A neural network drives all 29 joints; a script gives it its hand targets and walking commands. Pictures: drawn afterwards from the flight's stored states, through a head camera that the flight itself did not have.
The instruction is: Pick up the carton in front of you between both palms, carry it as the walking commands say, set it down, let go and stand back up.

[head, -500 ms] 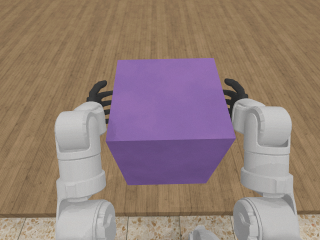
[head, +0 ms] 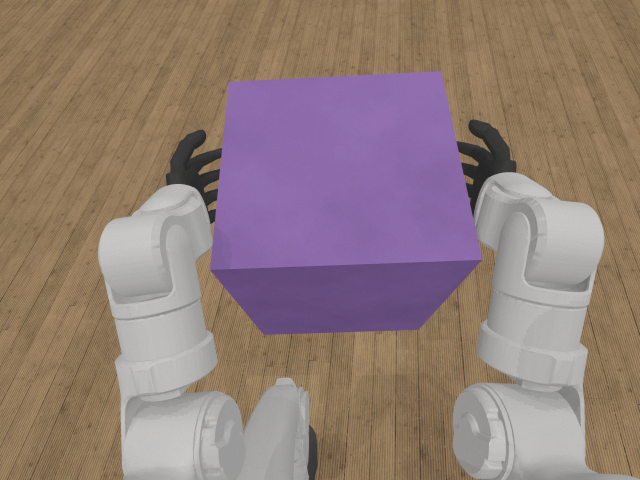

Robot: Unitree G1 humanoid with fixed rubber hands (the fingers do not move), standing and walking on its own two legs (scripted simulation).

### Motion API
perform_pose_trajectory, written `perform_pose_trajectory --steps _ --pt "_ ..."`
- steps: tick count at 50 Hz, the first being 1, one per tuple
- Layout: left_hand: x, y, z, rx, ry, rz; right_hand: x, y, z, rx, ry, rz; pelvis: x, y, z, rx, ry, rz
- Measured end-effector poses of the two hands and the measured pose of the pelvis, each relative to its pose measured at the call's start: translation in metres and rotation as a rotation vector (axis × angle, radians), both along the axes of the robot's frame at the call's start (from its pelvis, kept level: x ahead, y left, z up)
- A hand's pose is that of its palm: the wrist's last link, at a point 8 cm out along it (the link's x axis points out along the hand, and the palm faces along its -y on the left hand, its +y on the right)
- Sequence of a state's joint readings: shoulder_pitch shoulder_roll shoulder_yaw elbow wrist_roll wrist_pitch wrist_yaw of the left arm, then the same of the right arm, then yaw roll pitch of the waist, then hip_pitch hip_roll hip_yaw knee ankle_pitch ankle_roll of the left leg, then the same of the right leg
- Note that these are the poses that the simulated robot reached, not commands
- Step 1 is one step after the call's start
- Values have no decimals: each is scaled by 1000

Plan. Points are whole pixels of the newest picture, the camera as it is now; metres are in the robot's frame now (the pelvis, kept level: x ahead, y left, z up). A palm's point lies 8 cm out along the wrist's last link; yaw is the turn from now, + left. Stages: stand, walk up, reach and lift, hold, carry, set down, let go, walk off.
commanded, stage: carry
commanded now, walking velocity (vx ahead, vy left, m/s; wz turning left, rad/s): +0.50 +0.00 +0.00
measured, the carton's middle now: (338, 224) +0.41 +0.03 +0.08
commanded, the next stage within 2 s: none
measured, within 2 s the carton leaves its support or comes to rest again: neither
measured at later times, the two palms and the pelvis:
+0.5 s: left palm out of the picture +0.74 +0.15 +0.29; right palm out of the picture +0.72 -0.15 +0.29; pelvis +0.34 +0.02 +0.08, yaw -1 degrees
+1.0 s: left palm out of the picture +0.97 +0.20 +0.18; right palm out of the picture +0.98 -0.10 +0.18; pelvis +0.64 +0.04 +0.08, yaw +0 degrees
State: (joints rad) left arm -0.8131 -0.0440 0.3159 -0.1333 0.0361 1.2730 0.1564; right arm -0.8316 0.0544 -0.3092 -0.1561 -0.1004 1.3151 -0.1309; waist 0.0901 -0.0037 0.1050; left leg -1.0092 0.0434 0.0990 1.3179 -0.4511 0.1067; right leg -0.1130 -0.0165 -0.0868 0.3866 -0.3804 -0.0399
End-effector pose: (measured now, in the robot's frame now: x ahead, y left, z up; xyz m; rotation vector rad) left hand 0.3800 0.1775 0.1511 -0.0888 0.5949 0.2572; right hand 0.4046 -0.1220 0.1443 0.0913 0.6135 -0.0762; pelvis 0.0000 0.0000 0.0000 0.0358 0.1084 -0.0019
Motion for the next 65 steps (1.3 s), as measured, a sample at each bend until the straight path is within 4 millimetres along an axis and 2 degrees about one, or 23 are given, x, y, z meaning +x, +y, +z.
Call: perform_pose_trajectory --steps 4,6,10,13,16,20,22,25,27,29,38,44,49,51,54,56,59,65 --pt "81 -1 4 -2 24 -80 58 -2 6 -62 21 -47 71 21 2 6 -18 -14" --pt "117 -10 6 -14 50 -155 79 -9 9 -87 49 -83 96 29 12 1 -29 -13" --pt "168 -28 23 -16 107 -218 108 -23 23 -56 107 -134 142 41 45 -16 -38 -14" --pt "205 -38 48 -18 96 -243 136 -32 48 -37 97 -175 177 47 69 -43 -36 -28" --pt "245 -43 78 -22 43 -254 173 -37 82 -46 45 -194 214 48 84 -61 -26 -33" --pt "297 -42 113 -21 -18 -243 233 -37 124 -69 -15 -172 267 40 90 -66 -17 -25" --pt "321 -38 124 -12 -27 -227 265 -34 137 -83 -23 -144 296 34 89 -60 -18 -22" --pt "358 -32 134 9 -18 -198 313 -29 147 -99 -18 -92 343 22 81 -50 -29 -14" --pt "380 -27 136 32 -8 -171 346 -25 146 -102 -11 -48 374 14 71 -39 -43 0" --pt "397 -21 132 54 32 -145 375 -19 139 -92 25 -10 396 9 70 -49 -47 4" --pt "465 4 89 19 228 -56 470 7 99 -74 220 57 482 1 96 -15 -19 30" --pt "525 9 58 0 243 -51 525 12 66 -52 239 25 552 17 101 -13 -7 33" --pt "581 21 33 -16 182 -70 569 22 41 -43 181 -20 624 40 86 -33 -16 13" --pt "601 25 23 -33 162 -82 582 26 33 -52 162 -42 648 45 84 -15 -12 -1" --pt "622 26 15 -52 177 -99 591 27 23 -39 177 -86 680 52 91 -32 -5 -17" --pt "635 23 15 -72 175 -105 596 24 23 -25 177 -121 702 55 97 -45 -2 -22" --pt "658 16 23 -76 138 -121 617 17 34 -40 139 -127 737 55 102 -58 -4 -23" --pt "719 3 41 -14 65 -149 680 4 50 -49 64 -105 820 42 98 -55 -23 -23"
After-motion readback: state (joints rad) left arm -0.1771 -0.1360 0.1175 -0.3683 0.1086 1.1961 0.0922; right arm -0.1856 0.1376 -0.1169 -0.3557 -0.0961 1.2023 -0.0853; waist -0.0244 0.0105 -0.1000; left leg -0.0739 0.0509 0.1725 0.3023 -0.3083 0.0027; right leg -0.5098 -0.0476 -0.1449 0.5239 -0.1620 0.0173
